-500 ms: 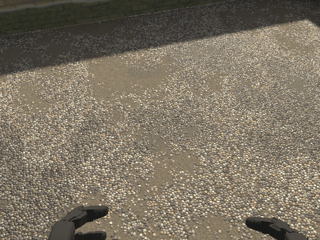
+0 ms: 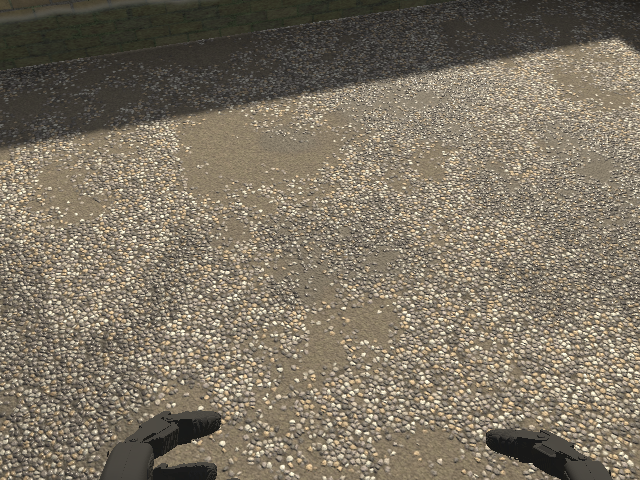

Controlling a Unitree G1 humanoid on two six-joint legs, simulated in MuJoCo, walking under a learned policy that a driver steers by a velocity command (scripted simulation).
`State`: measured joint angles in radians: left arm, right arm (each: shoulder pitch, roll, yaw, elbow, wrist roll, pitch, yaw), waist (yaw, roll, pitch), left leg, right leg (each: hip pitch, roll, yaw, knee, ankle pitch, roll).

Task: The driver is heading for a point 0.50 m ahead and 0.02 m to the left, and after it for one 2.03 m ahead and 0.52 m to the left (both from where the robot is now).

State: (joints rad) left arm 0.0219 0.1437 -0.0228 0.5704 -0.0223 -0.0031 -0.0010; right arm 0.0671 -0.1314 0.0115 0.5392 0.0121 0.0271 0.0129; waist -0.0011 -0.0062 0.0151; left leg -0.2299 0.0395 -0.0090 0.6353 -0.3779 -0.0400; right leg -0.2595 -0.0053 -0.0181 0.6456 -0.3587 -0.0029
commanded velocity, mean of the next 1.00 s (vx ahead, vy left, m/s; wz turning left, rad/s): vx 0.99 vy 0.00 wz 0.00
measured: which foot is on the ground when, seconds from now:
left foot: down 0.00-1.00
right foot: down 0.00-1.00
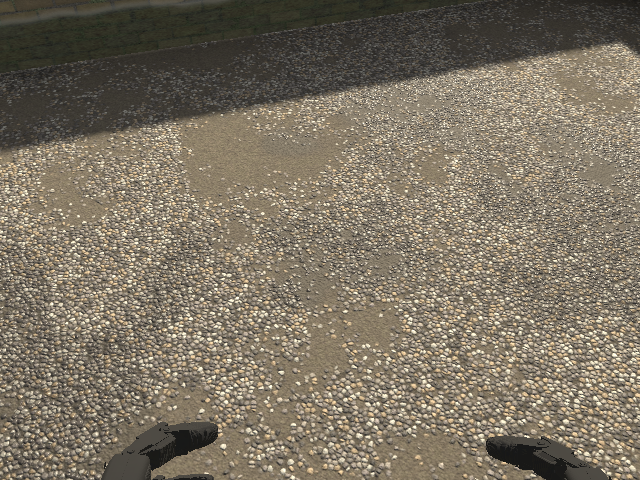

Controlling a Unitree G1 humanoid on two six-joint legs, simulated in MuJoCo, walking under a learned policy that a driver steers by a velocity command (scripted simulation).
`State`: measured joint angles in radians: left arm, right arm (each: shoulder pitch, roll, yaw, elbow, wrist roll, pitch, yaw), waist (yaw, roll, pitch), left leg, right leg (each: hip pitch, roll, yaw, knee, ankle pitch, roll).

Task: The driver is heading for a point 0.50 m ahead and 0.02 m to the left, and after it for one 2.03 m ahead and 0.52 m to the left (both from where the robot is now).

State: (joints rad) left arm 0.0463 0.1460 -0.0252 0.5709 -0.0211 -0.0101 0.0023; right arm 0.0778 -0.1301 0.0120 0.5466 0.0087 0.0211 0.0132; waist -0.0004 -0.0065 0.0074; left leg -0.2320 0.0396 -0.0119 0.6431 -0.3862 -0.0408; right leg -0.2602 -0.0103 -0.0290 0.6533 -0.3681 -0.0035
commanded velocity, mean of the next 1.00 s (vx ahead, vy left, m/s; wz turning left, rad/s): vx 0.17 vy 0.00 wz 0.00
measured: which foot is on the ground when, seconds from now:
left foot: down 0.00-1.00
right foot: down 0.00-1.00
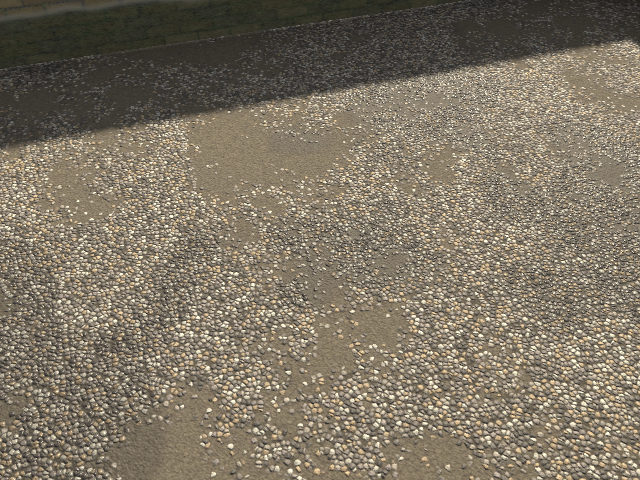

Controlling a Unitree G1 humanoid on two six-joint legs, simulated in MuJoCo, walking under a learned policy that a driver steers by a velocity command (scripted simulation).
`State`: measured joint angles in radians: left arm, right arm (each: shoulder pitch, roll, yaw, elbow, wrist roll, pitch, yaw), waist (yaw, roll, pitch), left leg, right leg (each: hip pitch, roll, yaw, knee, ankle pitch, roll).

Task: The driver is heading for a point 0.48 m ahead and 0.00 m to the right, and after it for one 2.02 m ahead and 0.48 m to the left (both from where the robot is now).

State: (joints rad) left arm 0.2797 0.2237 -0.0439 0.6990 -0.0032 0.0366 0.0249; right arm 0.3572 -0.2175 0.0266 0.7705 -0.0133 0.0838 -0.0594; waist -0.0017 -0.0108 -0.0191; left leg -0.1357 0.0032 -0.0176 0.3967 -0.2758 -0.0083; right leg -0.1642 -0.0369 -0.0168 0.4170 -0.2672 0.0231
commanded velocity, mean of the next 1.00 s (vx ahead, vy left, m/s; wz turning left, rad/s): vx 0.14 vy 0.00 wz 0.00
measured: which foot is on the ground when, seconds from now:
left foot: down 0.00-1.00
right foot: down 0.00-1.00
